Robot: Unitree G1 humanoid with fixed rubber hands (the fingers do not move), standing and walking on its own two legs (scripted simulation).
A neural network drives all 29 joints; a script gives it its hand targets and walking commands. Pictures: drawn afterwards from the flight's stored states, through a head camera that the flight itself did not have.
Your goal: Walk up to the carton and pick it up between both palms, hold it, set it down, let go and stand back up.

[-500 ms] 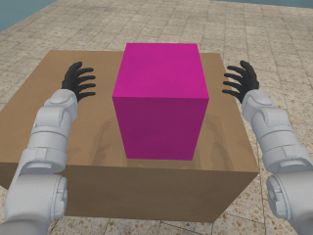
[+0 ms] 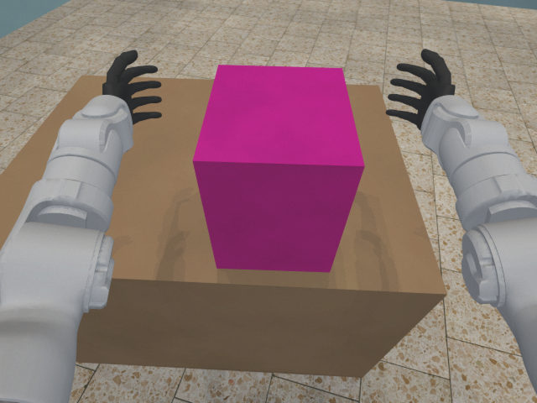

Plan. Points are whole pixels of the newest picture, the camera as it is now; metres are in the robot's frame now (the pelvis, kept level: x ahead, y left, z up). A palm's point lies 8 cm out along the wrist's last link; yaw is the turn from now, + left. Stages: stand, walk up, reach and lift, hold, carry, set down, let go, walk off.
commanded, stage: reach and lift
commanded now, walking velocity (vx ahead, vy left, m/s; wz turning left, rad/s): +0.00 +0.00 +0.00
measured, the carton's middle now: (276, 173) +0.52 -0.02 +0.04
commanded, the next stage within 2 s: none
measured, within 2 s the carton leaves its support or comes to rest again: neither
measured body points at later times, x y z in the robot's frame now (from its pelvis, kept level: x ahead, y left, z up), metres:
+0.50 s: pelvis +0.00 +0.00 +0.00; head +0.06 +0.01 +0.44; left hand +0.51 +0.20 +0.18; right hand +0.49 -0.22 +0.19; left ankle +0.03 +0.12 -0.74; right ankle -0.02 -0.10 -0.74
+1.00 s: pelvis +0.00 +0.00 -0.01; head +0.08 +0.02 +0.44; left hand +0.50 +0.19 +0.11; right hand +0.48 -0.22 +0.12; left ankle +0.03 +0.12 -0.74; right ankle -0.02 -0.10 -0.74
